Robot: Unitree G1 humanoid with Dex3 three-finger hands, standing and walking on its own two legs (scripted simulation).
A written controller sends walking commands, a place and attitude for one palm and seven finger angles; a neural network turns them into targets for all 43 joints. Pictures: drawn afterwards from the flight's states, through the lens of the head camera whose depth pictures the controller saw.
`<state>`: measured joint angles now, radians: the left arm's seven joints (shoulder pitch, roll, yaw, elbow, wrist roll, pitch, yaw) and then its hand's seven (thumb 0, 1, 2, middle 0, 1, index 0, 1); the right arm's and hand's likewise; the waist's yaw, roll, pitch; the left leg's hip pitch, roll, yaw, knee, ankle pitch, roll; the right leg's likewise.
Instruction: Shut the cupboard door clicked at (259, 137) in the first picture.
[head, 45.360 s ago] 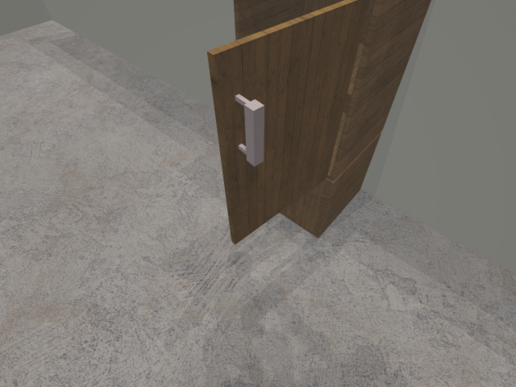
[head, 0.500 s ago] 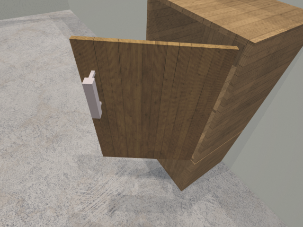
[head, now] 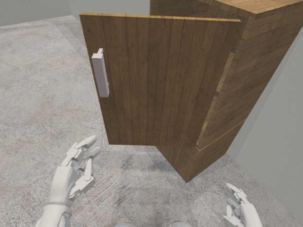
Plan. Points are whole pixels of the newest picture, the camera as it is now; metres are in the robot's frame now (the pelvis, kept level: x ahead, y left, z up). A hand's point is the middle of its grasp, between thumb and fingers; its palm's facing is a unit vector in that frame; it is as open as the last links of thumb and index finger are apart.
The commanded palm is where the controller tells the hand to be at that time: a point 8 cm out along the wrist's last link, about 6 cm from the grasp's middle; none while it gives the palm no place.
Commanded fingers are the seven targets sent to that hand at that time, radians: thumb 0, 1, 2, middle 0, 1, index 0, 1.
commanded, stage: raise the hand and make a fist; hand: left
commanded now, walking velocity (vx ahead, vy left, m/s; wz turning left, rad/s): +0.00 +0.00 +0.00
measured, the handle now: (102, 72) +0.53 +0.17 +0.15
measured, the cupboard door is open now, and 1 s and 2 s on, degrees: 54 54 54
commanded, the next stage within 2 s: bring the fist close to the handle in 1.60 s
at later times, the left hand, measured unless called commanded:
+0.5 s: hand (73, 186) +0.20 +0.18 +0.07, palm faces +0.05 -1.00 -0.03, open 4.2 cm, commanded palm +0.18 +0.24 +0.08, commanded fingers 0.00 0.90 0.90 -0.95 -1.12 -0.95 -1.12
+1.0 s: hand (62, 141) +0.28 +0.21 +0.13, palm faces +0.07 -1.00 -0.06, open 3.1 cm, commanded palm +0.25 +0.26 +0.13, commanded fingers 0.00 0.90 0.90 -1.30 -1.50 -1.30 -1.50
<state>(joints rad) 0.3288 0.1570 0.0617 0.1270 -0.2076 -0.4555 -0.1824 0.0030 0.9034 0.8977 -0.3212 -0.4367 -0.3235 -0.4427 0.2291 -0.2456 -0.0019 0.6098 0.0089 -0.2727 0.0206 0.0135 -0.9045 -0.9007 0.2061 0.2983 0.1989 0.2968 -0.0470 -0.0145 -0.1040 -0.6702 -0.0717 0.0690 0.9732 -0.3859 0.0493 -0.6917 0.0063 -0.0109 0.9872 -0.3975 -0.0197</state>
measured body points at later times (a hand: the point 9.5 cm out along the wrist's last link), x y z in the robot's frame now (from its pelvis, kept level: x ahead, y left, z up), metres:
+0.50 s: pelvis +0.00 -0.01 +0.00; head +0.01 +0.00 +0.45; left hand +0.20 +0.23 +0.07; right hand +0.18 -0.21 -0.06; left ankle +0.07 +0.06 -0.68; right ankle +0.08 -0.11 -0.67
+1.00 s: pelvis +0.08 +0.01 +0.03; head +0.09 +0.01 +0.48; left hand +0.27 +0.26 +0.14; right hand +0.29 -0.19 -0.03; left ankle +0.07 +0.06 -0.68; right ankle +0.08 -0.11 -0.68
